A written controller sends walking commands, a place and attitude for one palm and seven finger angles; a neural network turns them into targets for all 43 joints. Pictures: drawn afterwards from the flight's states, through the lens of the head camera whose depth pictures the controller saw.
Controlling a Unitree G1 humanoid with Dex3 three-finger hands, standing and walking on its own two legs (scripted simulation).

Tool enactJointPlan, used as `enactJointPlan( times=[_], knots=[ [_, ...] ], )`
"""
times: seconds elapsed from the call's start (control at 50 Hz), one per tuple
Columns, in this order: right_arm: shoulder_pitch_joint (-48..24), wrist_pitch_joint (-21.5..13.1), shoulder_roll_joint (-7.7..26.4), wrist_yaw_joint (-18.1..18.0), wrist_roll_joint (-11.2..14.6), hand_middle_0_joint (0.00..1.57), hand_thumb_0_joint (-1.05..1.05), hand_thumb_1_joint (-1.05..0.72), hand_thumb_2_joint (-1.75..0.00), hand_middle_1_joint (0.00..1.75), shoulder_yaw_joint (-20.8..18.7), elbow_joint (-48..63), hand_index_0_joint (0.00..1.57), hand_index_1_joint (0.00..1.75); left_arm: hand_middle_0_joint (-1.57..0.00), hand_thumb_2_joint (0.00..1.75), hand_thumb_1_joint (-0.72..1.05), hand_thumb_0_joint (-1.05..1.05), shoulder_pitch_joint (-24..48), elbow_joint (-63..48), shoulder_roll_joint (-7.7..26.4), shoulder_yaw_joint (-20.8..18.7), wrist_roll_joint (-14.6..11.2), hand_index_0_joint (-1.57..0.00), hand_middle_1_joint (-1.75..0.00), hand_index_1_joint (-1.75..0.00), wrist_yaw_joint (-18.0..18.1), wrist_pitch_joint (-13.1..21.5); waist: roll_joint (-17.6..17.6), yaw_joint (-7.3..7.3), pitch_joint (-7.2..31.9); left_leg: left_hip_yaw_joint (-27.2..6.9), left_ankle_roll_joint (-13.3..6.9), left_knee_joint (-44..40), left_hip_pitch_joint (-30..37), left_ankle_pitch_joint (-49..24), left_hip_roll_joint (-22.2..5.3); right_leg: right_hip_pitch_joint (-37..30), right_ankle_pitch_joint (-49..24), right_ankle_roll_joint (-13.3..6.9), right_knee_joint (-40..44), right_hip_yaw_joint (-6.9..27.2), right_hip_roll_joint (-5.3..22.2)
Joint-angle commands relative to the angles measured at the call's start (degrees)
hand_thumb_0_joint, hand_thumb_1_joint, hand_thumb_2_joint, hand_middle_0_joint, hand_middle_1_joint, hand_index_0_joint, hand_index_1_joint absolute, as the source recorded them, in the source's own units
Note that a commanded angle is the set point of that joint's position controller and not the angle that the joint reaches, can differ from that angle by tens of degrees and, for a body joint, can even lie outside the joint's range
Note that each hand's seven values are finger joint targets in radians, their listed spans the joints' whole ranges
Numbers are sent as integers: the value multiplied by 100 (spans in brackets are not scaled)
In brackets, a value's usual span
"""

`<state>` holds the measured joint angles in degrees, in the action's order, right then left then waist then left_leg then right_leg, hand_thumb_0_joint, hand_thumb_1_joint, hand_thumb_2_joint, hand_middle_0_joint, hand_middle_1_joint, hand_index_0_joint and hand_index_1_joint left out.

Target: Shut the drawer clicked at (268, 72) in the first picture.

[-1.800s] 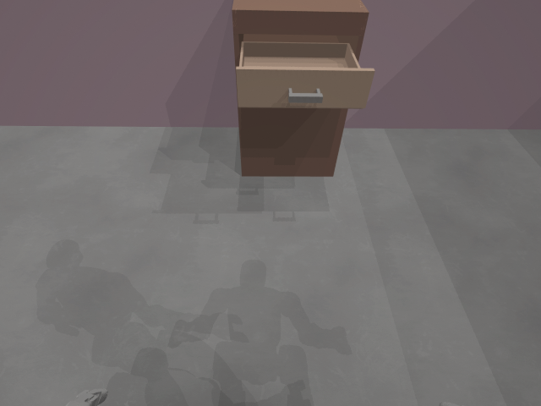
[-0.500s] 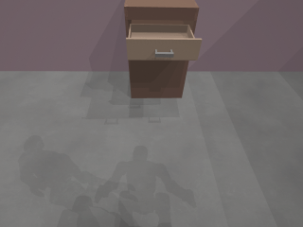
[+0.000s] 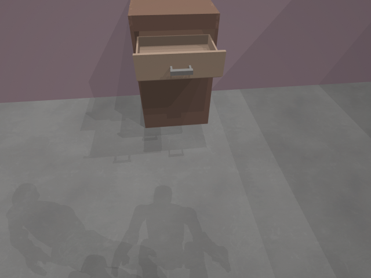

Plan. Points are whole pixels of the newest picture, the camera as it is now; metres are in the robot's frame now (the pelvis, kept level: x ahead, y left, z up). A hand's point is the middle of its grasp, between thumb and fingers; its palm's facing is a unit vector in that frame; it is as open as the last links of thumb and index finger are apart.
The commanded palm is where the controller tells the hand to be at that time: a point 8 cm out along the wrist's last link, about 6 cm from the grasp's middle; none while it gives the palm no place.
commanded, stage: walk to a spot facing it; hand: left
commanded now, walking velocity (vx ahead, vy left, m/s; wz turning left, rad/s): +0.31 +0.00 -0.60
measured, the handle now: (181, 69) +1.07 +0.11 -0.09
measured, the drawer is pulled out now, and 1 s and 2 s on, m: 0.29 0.29 0.29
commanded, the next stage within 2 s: turn to face it in 1.44 s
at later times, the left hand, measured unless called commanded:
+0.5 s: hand out of the picture +0.11 +0.12 -0.16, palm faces -0.09 -0.98 -0.19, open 7.4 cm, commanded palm none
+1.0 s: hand (159, 165) +0.52 +0.14 -0.17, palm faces -0.35 -0.92 -0.17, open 7.4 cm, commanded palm none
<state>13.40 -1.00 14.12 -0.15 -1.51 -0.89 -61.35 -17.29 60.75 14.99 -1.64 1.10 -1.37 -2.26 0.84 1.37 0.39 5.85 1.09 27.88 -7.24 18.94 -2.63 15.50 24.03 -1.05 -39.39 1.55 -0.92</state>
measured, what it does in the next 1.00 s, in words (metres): walks ahead, turning right: left foot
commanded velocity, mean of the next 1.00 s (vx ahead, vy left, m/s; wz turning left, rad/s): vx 0.34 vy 0.00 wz -0.45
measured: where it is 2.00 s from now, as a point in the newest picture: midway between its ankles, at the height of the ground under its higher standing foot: (214, 225)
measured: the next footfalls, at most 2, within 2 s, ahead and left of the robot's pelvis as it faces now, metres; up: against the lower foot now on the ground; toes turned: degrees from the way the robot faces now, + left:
left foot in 0.70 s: +0.42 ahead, +0.03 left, +0.00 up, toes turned -12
right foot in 1.36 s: +0.56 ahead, -0.23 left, +0.00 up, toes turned -45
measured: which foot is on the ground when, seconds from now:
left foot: down 0.00-0.12, up 0.14-0.68, down 0.70-1.00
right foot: down 0.00-0.70, up 0.72-1.00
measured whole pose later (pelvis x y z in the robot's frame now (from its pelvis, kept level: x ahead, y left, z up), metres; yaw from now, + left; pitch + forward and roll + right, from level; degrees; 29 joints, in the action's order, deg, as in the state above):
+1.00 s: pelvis +0.38 -0.02 +0.01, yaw -27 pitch -2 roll -1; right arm 21.5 -5.5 10.0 -2.1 -0.8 -2.6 -59.7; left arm -14.5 55.8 12.1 -6.0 1.9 -0.9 -0.9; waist 3.2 1.3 -0.9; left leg 15.6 -4.9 22.3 -5.3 16.1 0.2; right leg 38.8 6.8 -0.1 -70.2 0.0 4.2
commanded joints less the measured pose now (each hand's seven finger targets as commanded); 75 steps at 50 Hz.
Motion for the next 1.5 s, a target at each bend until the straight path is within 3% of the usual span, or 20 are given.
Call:
enactJointPlan(
  times=[0.0, 0.06, 0.08, 0.1, 0.12, 0.2, 0.56, 0.62, 0.66, 0.68, 0.7, 0.76, 0.84, 1.18, 1.28, 1.3, 1.34, 1.36, 1.42, 1.48],
  knots=[
    [298, -182, 1237, -91, 9, 20, 0, -90, -90, 30, -393, 329, 20, 30, -20, 90, 90, 0, 721, -882, 386, -196, 10, -20, -30, -30, -92, 254, -911, -254, -839, -1375, -1085, -1486, 275, 86, -1925, 1654, 396, 33, -729, -258, 459],
    [-57, -190, 1061, -94, 3, 20, 0, -90, -90, 30, -384, 420, 20, 30, -20, 90, 90, 0, -422, -541, 204, -257, 15, -20, -30, -30, -123, 309, -624, 312, -330, -212, -570, -28, -647, -326, -1393, -435, -686, -15, 596, -729, 217],
    [-145, -180, 871, -54, 47, 20, 0, -90, -90, 30, -342, 494, 20, 30, -20, 90, 90, 0, -1249, -286, 561, -336, 33, -20, -30, -30, -71, 357, 460, 674, 12, 288, -297, 1385, -1400, 11, -924, -1522, -717, -107, 1236, -402, 263],
    [-293, -188, 388, 4, 100, 20, 0, -90, -90, 30, -229, 791, 20, 30, -20, 90, 90, 0, -1880, -141, 1217, -487, 64, -20, -30, -30, 49, 461, 2352, 850, -82, 641, 50, 3415, -3134, 1521, -73, -2080, 25, -682, 2413, 2457, 1853],
    [-652, -219, 497, 11, 57, 20, 0, -90, -90, 30, -248, 1011, 20, 30, -20, 90, 90, 0, -2061, -146, 1258, -473, -52, -20, -30, -30, 150, 469, 1801, 821, -136, -150, -37, 4154, -3549, 1494, -93, -1903, -137, -1037, 2938, 3651, 2284],
    [-507, -214, 371, 54, 4, 20, 0, -90, -90, 30, -316, 751, 20, 30, -20, 90, 90, 0, -898, -463, 517, -307, -11, -20, -30, -30, 196, 584, 15, 136, -643, -556, 12, 4264, -3205, -200, -581, -695, -662, -1091, 2826, 2362, 1740],
    [-1802, -216, -191, 178, 58, 20, 0, -90, -90, 30, -236, 1470, 20, 30, -20, 90, 90, 0, -1736, -35, 135, -207, 60, -20, -30, -30, 386, 719, 549, 336, -745, -91, 41, 1744, -3281, -754, -155, -1940, -4620, -895, 2338, 1364, 1139],
    [-514, -296, -33, 72, 65, 20, 0, -90, -90, 30, -291, 1139, 20, 30, -20, 90, 90, 0, -1247, -144, 403, -292, 35, -20, -30, -30, 378, 736, 610, -316, -130, 116, -223, 703, -1135, -805, 324, -1464, -6017, -706, 1204, 1032, 941],
    [1309, -344, 721, -65, -34, 20, 0, -90, -90, 30, -477, 630, 20, 30, -20, 90, 90, 0, -1294, -231, 201, -344, -77, -20, -30, -30, 298, 754, -231, -958, 1034, -1225, -669, 330, 1789, -1536, -792, 212, -3817, -344, -1341, 593, 250],
    [1811, -344, 1292, -83, -26, 20, 0, -90, -90, 30, -572, 537, 20, 30, -20, 90, 90, 0, -1579, -330, -178, -291, -133, -20, -30, -30, 228, 721, -1734, -801, 1520, -3511, -1246, -470, 2451, -1725, -2530, 1425, 591, -152, -3413, 100, -469],
    [1415, -285, 1076, -86, 58, 20, 0, -90, -90, 30, -491, 628, 20, 30, -20, 90, 90, 0, -1304, -374, -16, -298, -86, -20, -30, -30, 249, 706, -1176, -648, 1062, -3989, -1437, -1133, 1650, -962, -2683, 1710, 616, -252, -4035, 429, -129],
    [404, -425, 54, -114, 31, 20, 0, -90, -90, 30, -234, 760, 20, 30, -20, 90, 90, 0, -697, -387, -206, -333, 50, -20, -30, -30, 90, 521, -515, -122, -575, -2067, -901, -1611, -550, -599, -1878, 1798, -692, -143, -3984, 230, 529],
    [595, -551, -150, -138, 79, 20, 0, -90, -90, 30, -176, 569, 20, 30, -20, 90, 90, 0, -909, -322, -433, -320, 80, -20, -30, -30, 26, 219, -765, 172, -471, -444, -484, -1599, -806, -1993, -1373, 1672, -1281, 0, -3536, 59, 571],
    [2108, -398, 69, -230, 10, 20, 0, -90, -90, 30, -150, 86, 20, 30, -20, 90, 90, 0, 1657, -1195, -443, -216, 33, -20, -30, -30, -137, 171, -554, -465, -1029, 760, -606, -1154, 1262, -4780, -1586, 2720, -1454, -77, -769, -1044, 380],
    [1761, -278, 469, -204, 43, 20, 0, -90, -90, 30, -307, 303, 20, 30, -20, 90, 90, 0, 528, -964, -111, -301, 57, -20, -30, -30, -43, 315, -809, 85, -31, 1213, -513, 1061, 1180, -6894, -1617, 646, -1051, -390, 165, -1461, -238],
    [1521, -269, 508, -174, 83, 20, 0, -90, -90, 30, -311, 429, 20, 30, -20, 90, 90, 0, -156, -793, 65, -377, 74, -20, -30, -30, -30, 391, -848, 453, 356, 1246, -361, 2142, 503, -6034, -1553, -570, -1550, -470, 703, -1295, -143],
    [1410, -260, -25, -147, 223, 20, 0, -90, -90, 30, -269, 796, 20, 30, -20, 90, 90, 0, -969, -689, 1064, -580, -86, -20, -30, -30, 102, 461, 797, 535, 1609, 768, 302, 6052, -2614, 1787, -97, -3161, -6335, -1911, 1100, 2878, 2644],
    [992, -212, 97, -208, 194, 20, 0, -90, -90, 30, -301, 925, 20, 30, -20, 90, 90, 0, -741, -795, 1059, -583, -153, -20, -30, -30, 200, 383, 198, 513, 1391, -302, 161, 6003, -2633, 1499, -334, -2615, -6031, -2047, 1407, 2377, 2558],
    [825, 43, -65, -168, 62, 20, 0, -90, -90, 30, -294, 882, 20, 30, -20, 90, 90, 0, 368, -1056, 536, -448, -131, -20, -30, -30, 269, 369, 1, -155, 154, -549, 244, 5079, -2312, 422, -730, -348, -4387, -1061, 1965, 1302, 1759],
    [1042, 224, -134, -181, 19, 20, 0, -90, -90, 30, -288, 798, 20, 30, -20, 90, 90, 0, 742, -1148, 457, -417, -14, -20, -30, -30, 312, 377, -81, -494, 81, -516, 330, 4305, -1865, 300, -617, 549, -3728, -1057, 2107, 831, 1382]
  ],
)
